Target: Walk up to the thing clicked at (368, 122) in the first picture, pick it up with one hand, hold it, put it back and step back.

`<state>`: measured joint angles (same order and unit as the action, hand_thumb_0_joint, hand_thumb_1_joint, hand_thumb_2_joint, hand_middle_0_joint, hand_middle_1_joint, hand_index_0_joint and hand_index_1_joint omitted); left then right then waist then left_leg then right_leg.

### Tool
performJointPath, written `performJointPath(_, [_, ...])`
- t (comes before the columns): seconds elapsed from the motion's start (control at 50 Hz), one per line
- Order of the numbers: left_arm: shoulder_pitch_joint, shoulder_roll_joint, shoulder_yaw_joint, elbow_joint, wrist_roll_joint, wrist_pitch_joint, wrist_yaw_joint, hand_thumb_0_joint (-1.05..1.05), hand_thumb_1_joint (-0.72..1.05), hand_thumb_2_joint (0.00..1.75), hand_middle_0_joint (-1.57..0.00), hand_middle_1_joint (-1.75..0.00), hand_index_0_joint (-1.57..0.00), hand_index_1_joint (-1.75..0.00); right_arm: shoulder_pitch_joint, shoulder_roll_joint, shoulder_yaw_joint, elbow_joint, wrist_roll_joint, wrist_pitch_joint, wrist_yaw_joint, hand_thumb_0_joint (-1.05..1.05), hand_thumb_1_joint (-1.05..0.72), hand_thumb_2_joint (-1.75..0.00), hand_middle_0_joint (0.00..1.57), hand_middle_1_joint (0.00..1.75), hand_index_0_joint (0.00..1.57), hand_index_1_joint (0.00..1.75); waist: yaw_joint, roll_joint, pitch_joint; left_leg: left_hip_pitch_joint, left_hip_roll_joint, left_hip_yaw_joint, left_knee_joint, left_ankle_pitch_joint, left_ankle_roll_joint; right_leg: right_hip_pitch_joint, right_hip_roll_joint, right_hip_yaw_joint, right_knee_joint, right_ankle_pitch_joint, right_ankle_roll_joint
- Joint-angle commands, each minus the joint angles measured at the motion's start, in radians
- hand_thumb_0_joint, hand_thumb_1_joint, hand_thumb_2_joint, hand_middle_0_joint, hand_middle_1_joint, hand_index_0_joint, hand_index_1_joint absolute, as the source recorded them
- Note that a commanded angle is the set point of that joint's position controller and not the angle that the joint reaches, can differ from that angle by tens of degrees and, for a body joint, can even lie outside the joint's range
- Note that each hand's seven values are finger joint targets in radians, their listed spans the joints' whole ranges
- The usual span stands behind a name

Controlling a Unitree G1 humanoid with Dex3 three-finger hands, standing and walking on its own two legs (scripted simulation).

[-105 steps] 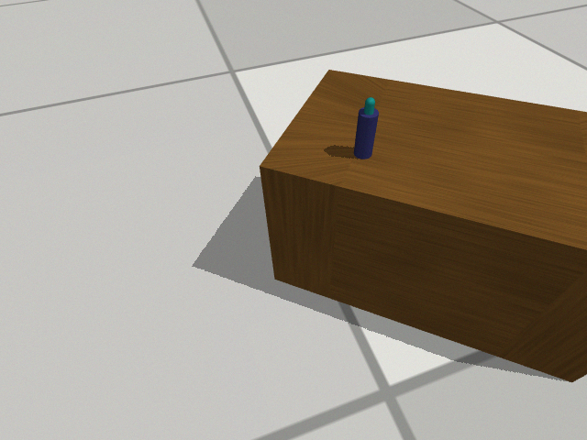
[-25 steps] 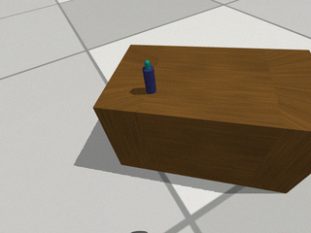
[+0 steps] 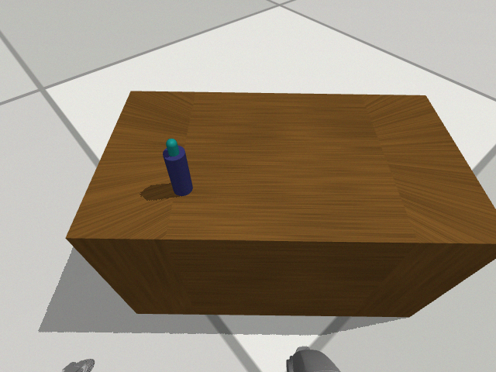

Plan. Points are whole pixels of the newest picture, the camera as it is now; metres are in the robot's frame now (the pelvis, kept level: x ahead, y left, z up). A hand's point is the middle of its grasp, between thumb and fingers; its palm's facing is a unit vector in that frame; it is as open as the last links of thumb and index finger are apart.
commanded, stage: walk up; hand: left
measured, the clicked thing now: (177, 166) +0.59 +0.18 -0.08
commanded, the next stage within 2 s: none
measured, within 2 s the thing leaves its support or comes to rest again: neither
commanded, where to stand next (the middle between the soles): +0.12 -0.01 m, yaw -2 degrees
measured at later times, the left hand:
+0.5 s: hand (124, 354) +0.20 +0.25 -0.17, palm faces -0.06 -0.93 -0.37, open 7.4 cm
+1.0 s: hand out of the picture +0.15 +0.25 -0.15, palm faces -0.06 -0.93 -0.36, open 7.4 cm
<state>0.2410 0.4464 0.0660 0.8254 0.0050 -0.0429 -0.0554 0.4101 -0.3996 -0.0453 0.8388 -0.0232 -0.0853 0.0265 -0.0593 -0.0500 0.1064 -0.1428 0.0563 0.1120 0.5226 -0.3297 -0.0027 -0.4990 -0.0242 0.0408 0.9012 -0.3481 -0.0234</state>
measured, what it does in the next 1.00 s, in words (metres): steps on the spot: right foot, then left foot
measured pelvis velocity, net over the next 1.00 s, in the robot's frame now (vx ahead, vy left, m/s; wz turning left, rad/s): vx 0.05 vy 0.00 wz -0.06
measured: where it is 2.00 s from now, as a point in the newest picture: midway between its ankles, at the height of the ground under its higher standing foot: outside the picture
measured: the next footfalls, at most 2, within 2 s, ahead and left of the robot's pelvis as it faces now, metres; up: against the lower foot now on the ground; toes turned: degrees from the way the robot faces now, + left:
right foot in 0.12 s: +0.19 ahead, -0.15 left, +0.00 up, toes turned -2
left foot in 0.42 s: +0.14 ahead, +0.13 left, +0.00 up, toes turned -3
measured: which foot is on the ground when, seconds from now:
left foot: down 0.00-0.14, up 0.16-0.40, down 0.42-1.00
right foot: up 0.00-0.10, down 0.12-0.48, up 0.50-0.68, down 0.70-1.00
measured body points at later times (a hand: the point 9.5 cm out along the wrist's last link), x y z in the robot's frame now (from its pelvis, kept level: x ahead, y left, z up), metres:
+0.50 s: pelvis +0.06 +0.00 -0.03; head +0.10 +0.00 +0.42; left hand +0.20 +0.30 -0.14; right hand +0.12 -0.33 -0.14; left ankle +0.10 +0.13 -0.73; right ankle +0.15 -0.14 -0.73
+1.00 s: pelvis +0.05 +0.00 +0.00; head +0.06 -0.01 +0.44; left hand +0.15 +0.30 -0.12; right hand +0.13 -0.30 -0.14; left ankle +0.10 +0.14 -0.73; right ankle +0.04 -0.12 -0.73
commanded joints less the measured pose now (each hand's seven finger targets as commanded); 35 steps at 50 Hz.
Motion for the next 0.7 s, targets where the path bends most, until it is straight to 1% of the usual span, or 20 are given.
performJointPath(0.0, [0.006,0.107,0.028,-0.076,-0.007,-0.019,0.008,0.00,0.90,0.90,-0.20,-0.30,-0.20,-0.30,-0.067,-0.257,-0.075,-0.104,0.008,-0.005,-0.022,0.00,-0.90,-0.90,0.20,0.30,0.20,0.30,0.044,0.241,-0.051,-0.024,0.187,-0.088,-0.065,0.624,0.182,0.114,-0.004,-0.063,-0.220,0.140,-0.006])
performJointPath(0.04, [0.032,0.099,0.028,-0.042,-0.001,-0.019,0.022,0.00,0.90,0.90,-0.20,-0.30,-0.20,-0.30,-0.078,-0.240,-0.066,-0.106,0.013,0.018,-0.024,0.00,-0.90,-0.90,0.20,0.30,0.20,0.30,0.055,0.182,-0.079,-0.105,0.142,-0.045,0.043,0.535,0.153,0.265,0.050,-0.113,-0.324,0.288,-0.005])
performJointPath(0.08, [0.116,0.158,0.052,0.005,0.004,-0.028,0.043,0.00,0.90,0.90,-0.20,-0.30,-0.20,-0.30,-0.051,-0.174,-0.039,-0.105,0.027,0.031,-0.026,0.00,-0.90,-0.90,0.20,0.30,0.20,0.30,0.113,0.011,-0.161,-0.218,0.071,0.001,0.279,0.332,0.095,0.499,0.056,-0.094,-0.388,0.410,-0.031])
performJointPath(0.1, [0.159,0.217,0.071,0.007,0.008,-0.034,0.055,0.00,0.90,0.90,-0.20,-0.30,-0.20,-0.30,-0.008,-0.136,-0.023,-0.108,0.033,0.035,-0.027,0.00,-0.90,-0.90,0.20,0.30,0.20,0.30,0.130,-0.134,-0.222,-0.353,0.012,0.004,0.453,0.069,0.065,0.616,-0.085,0.129,-0.408,0.484,-0.092])
performJointPath(0.12, [0.152,0.236,0.065,-0.024,0.002,-0.040,0.063,0.00,0.90,0.90,-0.20,-0.30,-0.20,-0.30,0.050,-0.103,-0.007,-0.095,0.029,0.052,-0.030,0.00,-0.90,-0.90,0.20,0.30,0.20,0.30,0.103,-0.150,-0.256,-0.357,-0.031,-0.078,0.530,-0.236,0.039,0.562,-0.317,0.453,-0.490,0.494,-0.155])
performJointPath(0.14, [0.071,0.264,0.064,-0.043,-0.007,-0.032,0.067,0.00,0.90,0.90,-0.20,-0.30,-0.20,-0.30,0.043,-0.190,-0.038,-0.069,0.025,0.075,-0.042,0.00,-0.90,-0.90,0.20,0.30,0.20,0.30,0.092,-0.118,-0.240,-0.296,0.006,-0.135,0.585,-0.325,0.035,0.443,-0.365,0.524,-0.492,0.345,-0.265])
performJointPath(0.16, [0.028,0.252,0.059,-0.046,-0.007,-0.027,0.072,0.00,0.90,0.90,-0.20,-0.30,-0.20,-0.30,0.012,-0.210,-0.046,-0.053,0.020,0.078,-0.049,0.00,-0.90,-0.90,0.20,0.30,0.20,0.30,0.084,-0.104,-0.199,-0.303,0.022,-0.157,0.576,-0.347,0.032,0.378,-0.339,0.498,-0.490,0.311,-0.276])
performJointPath(0.22, [-0.044,0.198,0.036,-0.034,-0.003,-0.018,0.081,0.00,0.90,0.90,-0.20,-0.30,-0.20,-0.30,0.013,-0.197,-0.038,0.001,0.032,0.079,-0.047,0.00,-0.90,-0.90,0.20,0.30,0.20,0.30,0.045,-0.094,-0.150,-0.274,0.039,-0.157,0.472,-0.264,0.028,0.261,-0.219,0.269,-0.439,0.347,-0.191])
performJointPath(0.32, [-0.090,0.205,0.032,-0.029,0.004,-0.006,0.086,0.00,0.90,0.90,-0.20,-0.30,-0.20,-0.30,-0.034,-0.179,-0.037,0.027,0.024,0.083,-0.045,0.00,-0.90,-0.90,0.20,0.30,0.20,0.30,0.053,-0.158,-0.175,-0.184,-0.005,-0.091,0.304,-0.143,0.013,0.189,-0.199,0.201,-0.372,0.567,-0.190])
performJointPath(0.36, [-0.133,0.209,0.038,-0.036,-0.004,0.009,0.085,0.00,0.90,0.90,-0.20,-0.30,-0.20,-0.30,-0.021,-0.180,-0.048,0.042,0.018,0.083,-0.045,0.00,-0.90,-0.90,0.20,0.30,0.20,0.30,0.030,-0.168,-0.180,-0.141,-0.034,-0.061,0.234,-0.034,0.017,0.133,-0.197,0.188,-0.331,0.490,-0.179])
performJointPath(0.4, [-0.144,0.182,0.028,-0.042,-0.013,0.029,0.082,0.00,0.90,0.90,-0.20,-0.30,-0.20,-0.30,-0.034,-0.207,-0.064,0.047,0.004,0.080,-0.046,0.00,-0.90,-0.90,0.20,0.30,0.20,0.30,0.020,-0.109,-0.160,-0.070,-0.021,-0.101,0.143,0.060,0.038,0.011,-0.179,0.194,-0.301,0.302,-0.128])
performJointPath(0.42, [-0.140,0.160,0.021,-0.040,-0.015,0.038,0.080,0.00,0.90,0.90,-0.20,-0.30,-0.20,-0.30,-0.067,-0.246,-0.074,0.033,-0.006,0.076,-0.046,0.00,-0.90,-0.90,0.20,0.30,0.20,0.30,0.025,0.012,-0.136,-0.118,0.073,-0.249,0.021,0.021,0.070,-0.021,-0.116,0.155,-0.226,0.180,-0.084])
performJointPath(0.44, [-0.141,0.134,0.017,-0.036,-0.018,0.042,0.082,0.00,0.90,0.90,-0.20,-0.30,-0.20,-0.30,-0.144,-0.297,-0.082,0.012,0.000,0.075,-0.040,0.00,-0.90,-0.90,0.20,0.30,0.20,0.30,0.044,0.173,-0.098,-0.192,0.200,-0.435,-0.123,-0.074,0.147,-0.051,0.000,0.053,-0.095,-0.077,-0.035])
performJointPath(0.46, [-0.140,0.159,0.031,-0.013,-0.012,0.049,0.089,0.00,0.90,0.90,-0.20,-0.30,-0.20,-0.30,-0.194,-0.341,-0.092,0.002,0.001,0.074,-0.033,0.00,-0.90,-0.90,0.20,0.30,0.20,0.30,0.033,0.293,-0.077,-0.301,0.321,-0.550,-0.201,-0.102,0.246,0.028,0.070,-0.025,0.119,-0.238,-0.017])
performJointPath(0.48, [-0.110,0.174,0.039,0.003,-0.006,0.049,0.090,0.00,0.90,0.90,-0.20,-0.30,-0.20,-0.30,-0.232,-0.335,-0.094,-0.006,-0.009,0.070,-0.032,0.00,-0.90,-0.90,0.20,0.30,0.20,0.30,0.048,0.272,-0.054,-0.328,0.347,-0.576,-0.195,-0.054,0.294,0.038,0.058,0.027,0.202,-0.248,-0.008])
performJointPath(0.54, [-0.072,0.145,0.044,0.039,-0.011,0.043,0.074,0.00,0.90,0.90,-0.20,-0.30,-0.20,-0.30,-0.258,-0.261,-0.071,-0.025,-0.012,0.062,-0.045,0.00,-0.90,-0.90,0.20,0.30,0.20,0.30,0.071,0.214,-0.074,-0.265,0.218,-0.351,-0.064,0.225,0.231,0.028,0.067,0.027,0.211,-0.189,-0.018])
performJointPath(0.6, [-0.061,0.113,0.032,0.050,-0.010,0.032,0.061,0.00,0.90,0.90,-0.20,-0.30,-0.20,-0.30,-0.254,-0.259,-0.063,-0.010,-0.012,0.062,-0.042,0.00,-0.90,-0.90,0.20,0.30,0.20,0.30,0.070,0.264,-0.143,-0.130,0.179,-0.310,0.001,0.192,0.199,0.095,0.027,-0.042,-0.064,-0.167,-0.006])
performJointPath(0.64, [-0.017,0.085,0.026,0.086,-0.004,0.015,0.066,0.00,0.90,0.90,-0.20,-0.30,-0.20,-0.30,-0.271,-0.241,-0.051,-0.011,-0.007,0.071,-0.037,0.00,-0.90,-0.90,0.20,0.30,0.20,0.30,0.093,0.249,-0.184,-0.104,0.138,-0.238,0.105,0.240,0.162,0.224,0.048,-0.084,-0.363,-0.064,0.001])
performJointPath(0.66, [0.009,0.094,0.028,0.107,0.002,0.007,0.073,0.00,0.90,0.90,-0.20,-0.30,-0.20,-0.30,-0.271,-0.219,-0.042,-0.011,0.001,0.075,-0.035,0.00,-0.90,-0.90,0.20,0.30,0.20,0.30,0.103,0.217,-0.205,-0.101,0.130,-0.217,0.158,0.293,0.138,0.299,0.045,-0.066,-0.463,0.029,-0.004])
performJointPath(0.68, [-0.009,0.136,0.035,0.110,0.017,-0.003,0.081,0.00,0.90,0.90,-0.20,-0.30,-0.20,-0.30,-0.239,-0.188,-0.028,-0.005,0.012,0.077,-0.036,0.00,-0.90,-0.90,0.20,0.30,0.20,0.30,0.089,0.164,-0.207,-0.174,0.112,-0.211,0.208,0.314,0.101,0.384,-0.001,0.051,-0.480,0.091,-0.022])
